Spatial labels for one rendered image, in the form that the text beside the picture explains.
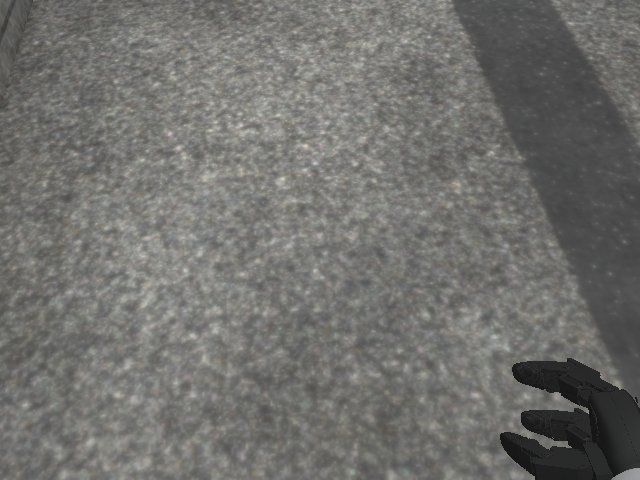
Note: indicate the right robot hand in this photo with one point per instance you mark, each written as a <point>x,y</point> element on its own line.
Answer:
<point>605,442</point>

